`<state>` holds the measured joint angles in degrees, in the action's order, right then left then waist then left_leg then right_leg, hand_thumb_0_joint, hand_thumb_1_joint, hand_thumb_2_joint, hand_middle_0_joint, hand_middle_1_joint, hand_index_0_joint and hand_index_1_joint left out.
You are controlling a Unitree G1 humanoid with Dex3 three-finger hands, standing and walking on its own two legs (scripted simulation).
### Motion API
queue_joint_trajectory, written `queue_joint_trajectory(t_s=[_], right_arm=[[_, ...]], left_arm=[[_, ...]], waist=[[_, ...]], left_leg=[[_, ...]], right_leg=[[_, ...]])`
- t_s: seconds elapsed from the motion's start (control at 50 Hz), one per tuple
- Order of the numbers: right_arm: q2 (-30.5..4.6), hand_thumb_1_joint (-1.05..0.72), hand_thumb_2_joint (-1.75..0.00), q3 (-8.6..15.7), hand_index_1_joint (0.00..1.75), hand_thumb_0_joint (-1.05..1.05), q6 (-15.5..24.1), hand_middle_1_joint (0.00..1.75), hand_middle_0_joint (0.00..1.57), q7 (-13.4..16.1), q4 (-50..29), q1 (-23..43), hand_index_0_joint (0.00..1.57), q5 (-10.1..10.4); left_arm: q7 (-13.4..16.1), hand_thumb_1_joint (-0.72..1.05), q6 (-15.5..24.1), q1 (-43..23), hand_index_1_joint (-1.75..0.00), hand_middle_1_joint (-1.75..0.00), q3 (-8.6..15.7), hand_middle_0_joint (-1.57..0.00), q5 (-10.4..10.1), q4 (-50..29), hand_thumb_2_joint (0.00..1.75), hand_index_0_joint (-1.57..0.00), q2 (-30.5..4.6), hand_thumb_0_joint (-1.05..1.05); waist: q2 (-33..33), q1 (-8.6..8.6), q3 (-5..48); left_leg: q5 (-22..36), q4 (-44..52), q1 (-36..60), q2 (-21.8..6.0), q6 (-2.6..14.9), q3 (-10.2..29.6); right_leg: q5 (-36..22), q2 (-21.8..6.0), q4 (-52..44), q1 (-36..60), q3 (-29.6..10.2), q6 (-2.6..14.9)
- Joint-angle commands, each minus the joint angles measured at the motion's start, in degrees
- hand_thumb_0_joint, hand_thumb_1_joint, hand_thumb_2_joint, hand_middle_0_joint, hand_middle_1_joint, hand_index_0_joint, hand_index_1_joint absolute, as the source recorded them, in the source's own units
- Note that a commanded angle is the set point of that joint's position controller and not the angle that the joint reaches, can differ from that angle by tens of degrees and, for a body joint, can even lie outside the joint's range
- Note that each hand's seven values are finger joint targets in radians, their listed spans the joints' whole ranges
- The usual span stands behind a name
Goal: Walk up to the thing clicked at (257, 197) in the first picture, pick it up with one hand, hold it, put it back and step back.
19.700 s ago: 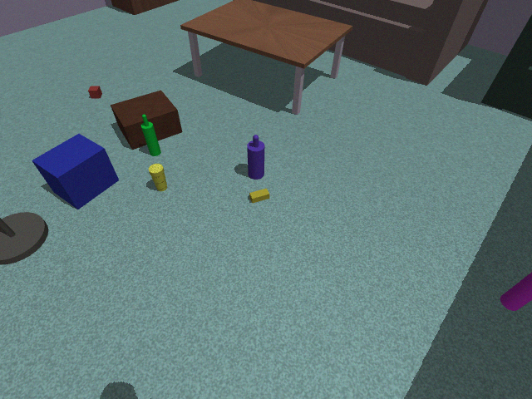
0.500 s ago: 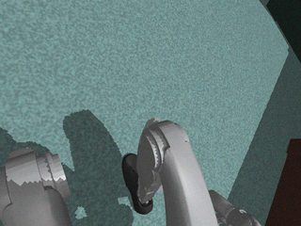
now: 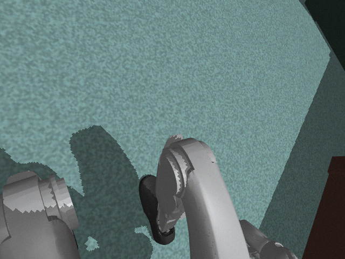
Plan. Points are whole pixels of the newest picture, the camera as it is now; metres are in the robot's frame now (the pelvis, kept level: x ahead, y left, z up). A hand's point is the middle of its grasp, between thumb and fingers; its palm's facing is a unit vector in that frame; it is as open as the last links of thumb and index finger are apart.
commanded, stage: close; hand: left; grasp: from above
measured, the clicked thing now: out of the picture +0.40 +0.39 -0.27
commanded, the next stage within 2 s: settle in 1.02 s
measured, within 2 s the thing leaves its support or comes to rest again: leaves its support in 1.46 s
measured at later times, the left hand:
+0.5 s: hand out of the picture +0.40 +0.37 -0.24, palm faces -0.43 -0.18 -0.88, open 9.8 cm
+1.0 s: hand out of the picture +0.39 +0.38 -0.24, palm faces -0.43 -0.19 -0.88, open 7.5 cm
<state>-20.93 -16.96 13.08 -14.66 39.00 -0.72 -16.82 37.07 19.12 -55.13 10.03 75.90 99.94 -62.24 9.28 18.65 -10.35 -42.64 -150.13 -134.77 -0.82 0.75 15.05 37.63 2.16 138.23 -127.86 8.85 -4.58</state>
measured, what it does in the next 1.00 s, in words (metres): stands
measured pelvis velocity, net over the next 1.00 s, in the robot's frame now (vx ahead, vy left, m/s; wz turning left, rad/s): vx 0.00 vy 0.00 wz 0.01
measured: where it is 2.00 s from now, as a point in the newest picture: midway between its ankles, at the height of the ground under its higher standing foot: (118, 243)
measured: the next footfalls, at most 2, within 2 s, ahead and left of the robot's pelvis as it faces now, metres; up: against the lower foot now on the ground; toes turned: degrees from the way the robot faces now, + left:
none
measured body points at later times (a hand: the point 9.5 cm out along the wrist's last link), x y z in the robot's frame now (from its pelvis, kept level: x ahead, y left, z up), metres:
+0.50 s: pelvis +0.00 +0.00 +0.00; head +0.26 +0.14 +0.33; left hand +0.42 +0.38 -0.19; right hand +0.10 -0.26 -0.06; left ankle +0.06 +0.12 -0.25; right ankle +0.12 -0.13 -0.25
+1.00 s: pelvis +0.00 +0.00 +0.00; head +0.26 +0.14 +0.34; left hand +0.41 +0.38 -0.19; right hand +0.10 -0.26 -0.06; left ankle +0.06 +0.12 -0.25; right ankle +0.12 -0.13 -0.25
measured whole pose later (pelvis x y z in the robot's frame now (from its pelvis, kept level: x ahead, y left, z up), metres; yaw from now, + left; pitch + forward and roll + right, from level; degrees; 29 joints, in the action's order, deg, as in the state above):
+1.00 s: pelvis +0.00 +0.00 +0.00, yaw +0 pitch +26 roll -15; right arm -20.6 -16.7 10.9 -13.8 38.1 -1.6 -17.0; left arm 35.7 20.2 -54.4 11.1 75.6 98.5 -62.4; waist 8.6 18.4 -9.9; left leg -42.1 -149.5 -135.1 -0.6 0.5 14.8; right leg 37.3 1.9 138.0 -128.3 8.7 -4.3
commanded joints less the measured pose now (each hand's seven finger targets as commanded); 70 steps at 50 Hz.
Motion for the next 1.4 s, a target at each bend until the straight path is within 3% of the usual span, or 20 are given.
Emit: queue_joint_trajectory(t_s=[0.0, 0.12, 0.16, 0.42, 0.52, 0.56, 0.58, 0.64, 0.72, 0.76, 0.8, 0.9, 0.94, 1.02, 1.1, 1.12, 1.16, 1.18, 1.28, 1.38], right_arm=[[-19.06, -0.88, -0.89, 5.98, 0.30, 0.00, -0.26, 0.30, 0.20, 0.73, 0.46, -8.57, 0.20, 0.37], [-18.99, -0.88, -0.89, 5.56, 0.30, 0.00, -0.41, 0.30, 0.20, 0.55, 0.05, -8.91, 0.20, 0.12], [-19.24, -0.88, -0.89, 5.63, 0.30, 0.00, -0.67, 0.30, 0.20, 0.60, -0.13, -9.42, 0.20, 0.08], [-18.86, -0.88, -0.89, 5.29, 0.30, 0.00, -0.78, 0.30, 0.20, 0.87, -0.15, -9.55, 0.20, 0.01], [-19.15, -0.88, -0.89, 5.91, 0.30, 0.00, -1.18, 0.30, 0.20, 1.11, -0.20, -9.94, 0.20, 0.14], [-19.34, -0.88, -0.89, 6.14, 0.30, 0.00, -1.35, 0.30, 0.20, 0.90, -0.52, -10.47, 0.20, -0.07], [-19.03, -0.88, -0.89, 6.12, 0.30, 0.00, -1.63, 0.30, 0.20, 1.05, -0.30, -10.38, 0.20, -0.03], [-19.12, -0.88, -0.89, 6.56, 0.30, 0.00, -1.73, 0.30, 0.20, 0.80, -0.88, -10.52, 0.20, -0.07], [-18.73, -0.88, -0.89, 6.28, 0.30, 0.00, -2.00, 0.30, 0.20, 0.85, -0.74, -10.99, 0.20, 0.04], [-18.59, -0.88, -0.89, 6.56, 0.30, 0.00, -2.20, 0.30, 0.20, 1.12, -0.17, -9.67, 0.20, 0.03], [-18.60, -0.88, -0.89, 6.27, 0.30, 0.00, -2.27, 0.30, 0.20, 1.23, -0.47, -9.95, 0.20, 0.07], [-18.80, -0.88, -0.89, 6.35, 0.30, 0.00, -1.94, 0.30, 0.20, 1.25, -0.29, -9.63, 0.20, 0.08], [-18.66, -0.88, -0.89, 6.20, 0.30, 0.00, -2.29, 0.30, 0.20, 1.34, -0.37, -10.13, 0.20, -0.08], [-18.56, -0.88, -0.89, 6.04, 0.30, 0.00, -2.09, 0.30, 0.20, 1.13, -0.49, -9.98, 0.20, -0.24], [-18.36, -0.88, -0.89, 6.08, 0.30, 0.00, -2.11, 0.30, 0.20, 1.44, -0.23, -9.04, 0.20, 0.02], [-18.42, -0.90, -0.90, 6.07, 0.30, 0.00, -2.14, 0.30, 0.20, 1.26, -0.41, -9.64, 0.20, -0.17], [-18.59, -0.90, -0.90, 6.55, 0.30, 0.00, -2.25, 0.30, 0.20, 1.33, -0.25, -9.85, 0.20, 0.04], [-18.88, -0.90, -0.90, 7.13, 0.30, 0.00, -2.23, 0.30, 0.20, 1.18, -0.70, -10.51, 0.20, -0.12], [-18.36, -0.90, -0.90, 7.91, 0.30, 0.00, -2.95, 0.30, 0.20, 1.28, -0.24, -11.25, 0.20, 0.22], [-17.79, -0.90, -0.90, 9.54, 0.30, 0.00, -3.09, 0.30, 0.20, 1.36, -0.07, -11.05, 0.20, 0.93]], left_arm=[[1.12, -0.05, -0.49, -8.07, -0.73, -0.76, 0.76, -0.38, -1.39, -3.33, 0.62, -0.41, -15.34, 0.00], [0.65, 0.04, -0.11, -8.11, -0.68, -0.72, 0.04, -0.44, -1.03, -2.17, 0.54, -0.48, -14.77, 0.00], [0.83, 0.06, -0.06, -7.48, -0.66, -0.70, 0.90, -0.47, -0.91, -2.58, 0.53, -0.50, -15.79, 0.00], [0.04, 0.21, 0.06, -7.48, -0.55, -0.59, 0.33, -0.59, -1.40, -2.88, 0.43, -0.63, -15.07, 0.00], [-0.20, 0.26, -0.10, -6.35, -0.49, -0.52, 1.68, -0.64, -1.91, -3.33, 0.38, -0.67, -15.79, 0.00], [-0.49, 0.29, 0.00, -6.76, -0.48, -0.52, 1.33, -0.65, -1.31, -3.72, 0.36, -0.69, -15.50, 0.00], [-0.34, 0.30, 0.08, -6.08, -0.47, -0.51, 2.80, -0.67, -1.54, -4.36, 0.36, -0.70, -16.61, 0.00], [-0.65, 0.35, 0.13, -5.76, -0.45, -0.49, 1.62, -0.69, -1.34, -3.94, 0.33, -0.73, -14.72, 0.00], [-0.75, 0.38, 0.19, -6.32, -0.41, -0.45, 2.03, -0.73, -1.34, -3.99, 0.31, -0.76, -15.23, 0.00], [-0.79, 0.39, 0.29, -4.52, -0.39, -0.43, 2.20, -0.75, -1.75, -3.38, 0.30, -0.78, -14.62, 0.00], [-0.71, 0.44, 0.64, -6.10, -0.40, -0.44, 2.44, -0.77, -1.36, -4.07, 0.31, -0.81, -15.87, 0.00], [-0.74, 0.51, 0.72, -7.76, -0.34, -0.39, 0.55, -0.83, -1.06, -3.50, 0.24, -0.87, -14.36, 0.00], [-0.47, 0.52, 0.58, -6.29, -0.31, -0.35, 2.24, -0.85, -0.78, -4.18, 0.24, -0.89, -16.30, 0.00], [-0.72, 0.60, 0.40, -6.93, -0.31, -0.35, 1.23, -0.91, -0.98, -3.77, 0.22, -0.94, -14.51, 0.00], [-0.85, 0.67, 0.17, -5.77, -0.29, -0.33, 2.05, -0.97, -1.16, -3.80, 0.23, -1.01, -15.47, 0.00], [-1.13, 0.61, 0.24, -6.37, -0.31, -0.34, 1.72, -0.98, -1.01, -4.09, 0.25, -1.02, -15.21, 0.00], [-1.36, 0.63, 0.36, -6.22, -0.30, -0.33, 2.56, -1.00, -1.41, -4.86, 0.26, -1.03, -15.96, 0.00], [-1.81, 0.62, 0.09, -6.51, -0.27, -0.30, 1.55, -1.00, -0.92, -5.34, 0.22, -1.03, -15.01, 0.00], [-2.07, 0.65, 0.27, -6.50, -0.24, -0.27, 4.50, -1.03, -1.34, -10.00, 0.22, -1.06, -17.05, 0.00], [-3.16, 0.66, 0.74, -9.49, -0.19, -0.20, 4.90, -1.06, -2.06, -16.92, 0.19, -1.08, -15.82, 0.00]], waist=[[-28.62, 1.26, 34.74], [-29.13, 2.00, 34.06], [-29.30, 1.26, 35.00], [-27.96, 1.71, 34.41], [-28.55, 0.73, 35.99], [-29.27, 1.24, 35.42], [-29.72, 0.10, 36.71], [-30.02, 0.83, 35.45], [-28.75, 1.25, 35.75], [-28.47, 0.20, 35.49], [-28.52, 0.51, 35.72], [-28.27, 1.64, 34.18], [-28.99, 0.28, 36.25], [-29.06, 1.23, 35.73], [-28.54, 0.10, 34.31], [-28.59, 0.73, 34.53], [-30.11, 0.03, 36.22], [-30.78, 0.53, 37.10], [-31.54, -0.92, 40.71], [-33.67, -1.20, 43.58]], left_leg=[[13.24, 17.41, 26.65, -1.25, -0.60, -5.55], [13.79, 17.10, 26.86, -1.21, -0.58, -5.45], [14.64, 17.85, 27.94, -1.21, -0.70, -5.22], [13.28, 17.02, 26.57, -1.06, -0.39, -5.76], [14.02, 17.66, 26.69, -0.86, -0.45, -5.77], [14.85, 18.09, 27.73, -1.00, -0.65, -5.44], [15.22, 18.54, 28.07, -0.93, -0.81, -5.18], [15.62, 18.36, 27.92, -0.90, -0.85, -5.45], [15.01, 17.71, 27.19, -0.81, -0.46, -5.76], [13.69, 18.04, 26.33, -0.79, -0.51, -5.85], [12.98, 18.31, 26.28, -0.80, -0.44, -5.85], [12.22, 17.67, 26.09, -0.78, -0.31, -5.95], [13.81, 18.49, 27.54, -0.76, -0.60, -5.41], [15.33, 17.72, 28.18, -0.90, -0.66, -5.41], [12.35, 18.03, 25.53, -0.63, -0.44, -6.03], [12.86, 18.20, 26.42, -0.71, -0.57, -5.51], [13.95, 18.85, 27.83, -0.68, -0.83, -5.22], [14.93, 18.39, 28.60, -0.71, -0.71, -5.79], [16.16, 18.39, 28.80, -0.53, -0.60, -6.63], [16.62, 18.11, 30.63, -0.37, -0.77, -7.06]], right_leg=[[-12.57, 1.91, -9.99, 17.87, 6.52, 5.01], [-13.22, 1.75, -9.25, 17.68, 6.44, 4.98], [-13.44, 1.95, -9.51, 17.69, 6.77, 5.13], [-12.66, 1.76, -10.15, 18.14, 6.36, 4.90], [-12.95, 1.85, -10.17, 18.77, 6.43, 5.14], [-13.46, 1.76, -9.85, 17.79, 6.67, 5.12], [-13.43, 1.77, -9.62, 17.95, 6.91, 5.30], [-14.04, 1.68, -9.49, 17.72, 6.77, 5.18], [-13.74, 1.66, -9.90, 18.32, 6.44, 5.15], [-12.38, 1.94, -10.12, 17.64, 6.49, 5.34], [-11.85, 1.90, -10.43, 18.25, 6.26, 5.37], [-11.35, 1.74, -10.16, 16.66, 6.11, 5.18], [-12.11, 1.77, -9.90, 17.15, 6.56, 5.32], [-13.67, 1.79, -9.36, 16.69, 6.72, 5.05], [-11.30, 1.65, -10.09, 16.75, 6.38, 5.18], [-11.62, 1.51, -9.53, 15.82, 6.57, 5.16], [-12.28, 1.46, -9.22, 16.14, 6.61, 5.29], [-13.28, 1.67, -9.54, 17.22, 6.12, 5.39], [-14.29, 1.69, -10.03, 19.26, 5.69, 5.57], [-14.57, 1.33, -10.16, 18.03, 5.56, 5.67]])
